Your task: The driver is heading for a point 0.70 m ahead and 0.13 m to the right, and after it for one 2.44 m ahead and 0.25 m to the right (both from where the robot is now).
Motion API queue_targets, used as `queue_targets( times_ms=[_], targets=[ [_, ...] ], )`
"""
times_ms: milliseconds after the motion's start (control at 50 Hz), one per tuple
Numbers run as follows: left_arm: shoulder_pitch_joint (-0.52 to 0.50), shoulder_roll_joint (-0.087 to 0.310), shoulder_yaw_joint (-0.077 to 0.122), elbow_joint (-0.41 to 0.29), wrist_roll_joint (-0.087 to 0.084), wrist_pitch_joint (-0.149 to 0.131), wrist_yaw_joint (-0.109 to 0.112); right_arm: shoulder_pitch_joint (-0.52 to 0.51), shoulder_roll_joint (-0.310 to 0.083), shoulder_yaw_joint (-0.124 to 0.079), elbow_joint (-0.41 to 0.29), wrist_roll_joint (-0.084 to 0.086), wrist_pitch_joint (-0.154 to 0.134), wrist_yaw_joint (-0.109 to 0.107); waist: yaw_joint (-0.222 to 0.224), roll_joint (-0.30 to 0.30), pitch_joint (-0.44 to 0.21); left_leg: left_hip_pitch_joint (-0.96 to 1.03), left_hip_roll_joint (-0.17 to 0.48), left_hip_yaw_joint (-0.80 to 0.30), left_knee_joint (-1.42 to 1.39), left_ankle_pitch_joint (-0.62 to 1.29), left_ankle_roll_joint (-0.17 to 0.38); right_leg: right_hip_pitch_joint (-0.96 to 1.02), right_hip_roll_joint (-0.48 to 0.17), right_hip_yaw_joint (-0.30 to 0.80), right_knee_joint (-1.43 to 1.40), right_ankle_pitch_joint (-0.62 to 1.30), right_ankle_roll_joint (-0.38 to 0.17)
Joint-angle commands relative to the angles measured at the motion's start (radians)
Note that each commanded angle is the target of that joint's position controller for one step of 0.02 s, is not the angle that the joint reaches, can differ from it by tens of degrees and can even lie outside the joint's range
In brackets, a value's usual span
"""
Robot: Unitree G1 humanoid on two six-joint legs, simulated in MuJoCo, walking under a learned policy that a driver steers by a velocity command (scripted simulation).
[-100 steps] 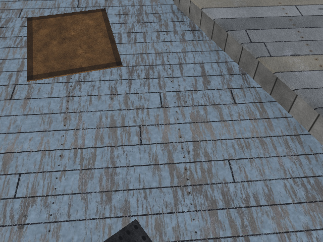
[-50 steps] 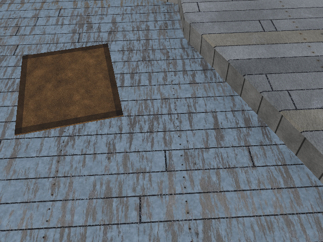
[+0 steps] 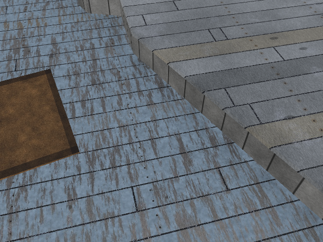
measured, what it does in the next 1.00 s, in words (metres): walks ahead, turning right: right foot, then left foot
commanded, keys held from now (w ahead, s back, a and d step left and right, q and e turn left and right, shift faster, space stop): w+e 0.32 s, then w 0.44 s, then no key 0.24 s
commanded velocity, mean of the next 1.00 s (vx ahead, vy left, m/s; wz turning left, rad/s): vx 0.44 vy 0.00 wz -0.29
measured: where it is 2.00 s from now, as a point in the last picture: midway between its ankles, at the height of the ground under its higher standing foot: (185, 210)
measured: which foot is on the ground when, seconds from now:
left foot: down 0.00-0.20, up 0.22-0.70, down 0.72-1.00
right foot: up 0.00-0.18, down 0.20-0.74, up 0.76-1.00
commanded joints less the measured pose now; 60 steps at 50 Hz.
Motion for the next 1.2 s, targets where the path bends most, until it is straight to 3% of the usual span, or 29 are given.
queue_targets(
  times_ms=[20,80,120,160,180,200,220,240,260,280,360,420,500,620,680,700,720,740,760,780,820,840,880,960,1100,1140,1160,1180,1200],
  targets=[
    [-0.178,-0.002,-0.017,-0.123,0.008,-0.010,-0.020,0.004,-0.174,-0.028,-0.050,0.008,-0.006,-0.016,-0.007,0.075,0.137,-0.106,0.275,-0.054,-0.120,0.417,0.091,-0.044,0.000,-0.071,-0.128,0.085,-0.003],
    [-0.236,0.000,-0.020,-0.169,0.006,-0.009,-0.042,0.036,-0.184,-0.034,-0.048,0.019,0.007,-0.016,0.000,0.073,0.145,-0.025,0.298,0.006,-0.057,0.587,0.082,-0.020,0.026,-0.123,-0.210,0.045,-0.041],
    [-0.212,0.033,-0.005,-0.187,0.006,-0.008,-0.054,0.015,-0.215,-0.042,-0.065,0.022,0.017,-0.021,0.047,0.118,0.090,0.026,0.312,0.039,0.059,0.943,0.068,0.084,0.080,-0.175,-0.219,-0.025,-0.079],
    [-0.043,0.104,0.031,-0.163,0.003,0.000,-0.058,-0.023,-0.249,-0.054,-0.093,0.020,0.034,-0.029,0.153,0.166,-0.026,0.023,0.319,0.048,0.316,1.202,0.055,0.302,0.148,-0.201,-0.208,-0.101,-0.126],
    [0.121,0.164,0.064,-0.124,0.004,0.005,-0.048,-0.054,-0.256,-0.055,-0.112,0.023,0.036,-0.028,0.240,0.150,-0.108,-0.079,0.288,0.051,0.532,1.129,0.031,0.542,0.172,-0.172,-0.277,-0.059,-0.164],
    [0.253,0.236,0.093,-0.097,0.004,0.021,-0.021,-0.050,-0.227,-0.045,-0.138,0.009,0.024,-0.022,0.274,0.020,-0.192,-0.337,0.222,0.045,0.862,0.674,-0.008,0.824,0.033,0.081,-0.327,-0.162,-0.218],
    [0.211,0.306,0.094,-0.127,0.013,0.011,-0.016,0.035,-0.069,-0.001,-0.198,0.016,-0.014,0.003,0.136,-0.218,-0.313,-0.741,-0.017,-0.103,1.236,-0.238,-0.057,1.091,-0.247,0.740,-0.499,-0.340,-0.438],
    [0.236,0.214,0.067,-0.117,0.024,0.000,-0.014,-0.111,-0.163,-0.022,-0.232,0.053,-0.063,0.020,0.202,-0.096,-0.320,-0.851,0.014,-0.304,1.301,-0.231,-0.020,1.079,-0.238,0.790,-0.626,-0.381,-0.394],
    [0.186,0.164,0.054,-0.118,0.028,-0.018,-0.013,-0.180,-0.200,-0.033,-0.266,0.081,-0.080,0.023,0.178,-0.068,-0.179,-0.906,0.066,-0.296,1.243,-0.136,0.012,0.957,-0.207,0.624,-0.633,-0.304,-0.337],
    [0.103,0.134,0.043,-0.136,0.021,-0.034,-0.020,-0.178,-0.196,-0.035,-0.259,0.068,-0.083,0.013,0.115,0.052,-0.099,-0.845,0.113,-0.293,1.141,-0.062,0.014,0.785,-0.157,0.494,-0.640,-0.170,-0.299],
    [0.024,0.107,0.024,-0.159,0.027,-0.045,-0.009,-0.124,-0.179,-0.054,-0.257,0.021,-0.028,0.005,0.017,0.037,-0.040,-0.646,0.183,-0.272,0.915,0.006,-0.043,0.457,-0.075,0.272,-0.682,0.061,-0.264],
    [0.103,0.141,0.028,-0.137,0.027,-0.047,0.015,-0.250,-0.158,-0.046,-0.304,0.002,-0.012,-0.002,0.057,0.004,0.002,-0.687,0.176,-0.232,0.720,0.177,-0.082,0.398,-0.042,0.188,-0.713,0.116,-0.246],
    [0.186,0.148,0.024,-0.107,0.021,-0.042,0.025,-0.400,-0.130,-0.031,-0.341,0.013,-0.024,0.010,0.128,-0.027,0.017,-0.641,0.121,-0.205,0.407,0.456,-0.067,0.421,0.002,0.123,-0.708,0.034,-0.175],
    [0.293,0.149,0.022,-0.051,0.021,-0.029,0.033,-0.535,-0.161,-0.026,-0.405,0.026,-0.043,0.045,0.167,-0.039,0.043,-0.757,0.093,-0.215,0.269,0.371,-0.013,0.692,-0.111,0.203,-0.613,0.106,-0.167],
    [0.274,0.175,0.028,-0.051,0.027,-0.015,0.040,-0.444,-0.196,-0.037,-0.395,0.028,-0.050,0.053,0.099,-0.075,-0.010,-0.616,0.048,-0.182,0.241,0.243,0.036,0.754,-0.125,0.197,-0.502,0.416,-0.133],
    [0.251,0.172,0.024,-0.059,0.030,-0.012,0.038,-0.317,-0.226,-0.054,-0.359,0.027,-0.051,0.049,0.030,-0.071,-0.093,-0.432,0.022,-0.157,0.222,0.270,0.067,0.729,-0.084,0.160,-0.375,0.577,-0.115],
    [0.224,0.153,0.011,-0.080,0.039,-0.013,0.036,-0.132,-0.270,-0.071,-0.319,0.016,-0.050,0.043,-0.054,-0.046,-0.232,-0.133,0.114,-0.245,0.275,0.309,0.127,0.582,-0.037,0.124,-0.155,0.509,-0.087],
    [0.345,0.059,-0.018,-0.082,0.035,-0.030,0.024,0.019,-0.353,-0.096,-0.291,0.003,-0.041,0.039,-0.048,0.168,-0.405,0.301,0.350,-0.643,0.260,0.173,0.280,0.193,0.116,0.044,0.231,0.122,-0.006],
    [0.363,0.067,-0.025,-0.067,0.022,-0.048,0.019,0.044,-0.287,-0.080,-0.265,0.023,-0.030,0.044,-0.050,0.289,-0.448,0.385,0.441,-0.926,0.118,0.028,0.324,-0.003,0.169,0.091,0.405,-0.489,0.004],
    [0.267,0.165,-0.001,-0.086,0.002,-0.058,0.017,-0.043,-0.226,-0.059,-0.281,0.032,-0.025,0.041,-0.052,0.197,-0.262,0.250,0.408,-0.814,0.096,0.043,0.270,-0.093,0.106,0.116,0.481,-0.459,-0.003],
    [0.159,0.160,0.003,-0.107,0.017,-0.059,0.029,-0.201,-0.178,-0.038,-0.312,0.015,-0.020,0.042,0.012,0.044,-0.069,-0.077,0.331,-0.539,0.074,0.478,0.223,-0.031,0.029,0.045,0.401,-0.343,0.015],
    [0.178,0.143,0.008,-0.105,0.034,-0.049,0.034,-0.224,-0.160,-0.029,-0.312,0.005,-0.023,0.046,0.051,0.050,-0.052,-0.167,0.302,-0.458,0.058,0.638,0.213,0.031,0.003,0.041,0.353,-0.322,0.022],
    [0.236,0.084,-0.003,-0.090,0.033,-0.029,0.039,-0.241,-0.157,-0.026,-0.291,0.002,-0.025,0.052,0.093,0.096,-0.057,-0.261,0.270,-0.359,0.038,0.821,0.220,0.124,-0.008,0.027,0.251,-0.312,0.049],
    [0.159,0.048,-0.020,-0.112,0.042,-0.019,0.042,-0.256,-0.208,-0.037,-0.270,0.007,-0.002,0.030,0.093,0.112,-0.093,-0.309,0.199,-0.208,0.032,0.915,0.182,0.213,0.013,-0.028,-0.068,-0.096,0.073],
    [0.008,0.099,-0.009,-0.134,0.044,-0.017,0.031,-0.208,-0.222,-0.035,-0.211,0.024,0.033,0.019,0.054,0.115,-0.084,-0.214,0.225,-0.254,0.096,0.667,0.150,0.301,0.050,-0.014,-0.337,0.028,0.038],
    [0.042,0.130,0.004,-0.116,0.056,-0.024,0.034,-0.184,-0.198,-0.026,-0.195,0.031,0.038,0.016,0.079,0.075,-0.089,-0.219,0.174,-0.258,0.183,0.533,0.088,0.427,0.044,-0.003,-0.492,0.208,0.003],
    [0.056,0.193,0.017,-0.116,0.064,-0.024,0.042,-0.129,-0.175,-0.018,-0.194,0.007,0.029,0.016,0.049,0.004,-0.139,-0.275,0.120,-0.235,0.246,0.388,0.043,0.566,-0.052,0.079,-0.439,0.541,-0.034],
    [0.049,0.192,0.015,-0.108,0.061,-0.011,0.047,-0.010,-0.123,-0.004,-0.169,-0.005,0.022,0.019,-0.013,-0.100,-0.211,-0.389,0.071,-0.209,0.280,0.118,-0.004,0.726,-0.143,0.162,-0.372,0.677,-0.136],
    [0.046,0.109,-0.001,-0.101,0.053,0.002,0.043,-0.040,-0.122,0.000,-0.161,0.000,0.030,0.011,0.019,-0.103,-0.230,-0.399,0.065,-0.201,0.291,-0.023,-0.030,0.719,-0.159,0.196,-0.376,0.582,-0.175]
  ],
)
